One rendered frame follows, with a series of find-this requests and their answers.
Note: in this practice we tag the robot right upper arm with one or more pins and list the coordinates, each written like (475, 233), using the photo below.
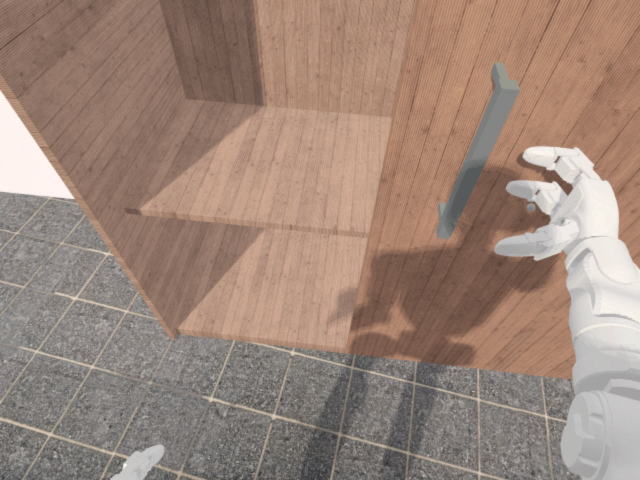
(601, 439)

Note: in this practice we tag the handle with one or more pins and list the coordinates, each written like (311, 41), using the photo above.
(496, 113)

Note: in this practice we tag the robot right forearm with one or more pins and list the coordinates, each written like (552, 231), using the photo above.
(604, 317)

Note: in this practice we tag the wardrobe door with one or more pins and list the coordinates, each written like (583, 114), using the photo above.
(455, 301)

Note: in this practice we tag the robot right hand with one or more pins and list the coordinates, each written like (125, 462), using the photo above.
(591, 206)

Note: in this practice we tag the robot left hand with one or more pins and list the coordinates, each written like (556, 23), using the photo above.
(138, 464)

